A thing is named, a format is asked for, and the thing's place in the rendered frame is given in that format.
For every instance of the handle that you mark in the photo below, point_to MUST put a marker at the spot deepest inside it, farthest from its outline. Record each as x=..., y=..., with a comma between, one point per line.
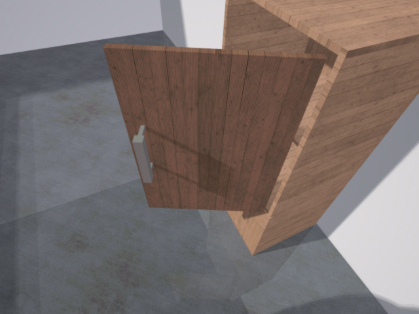
x=142, y=156

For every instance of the cupboard door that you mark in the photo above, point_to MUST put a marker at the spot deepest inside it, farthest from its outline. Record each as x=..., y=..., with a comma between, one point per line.
x=218, y=123

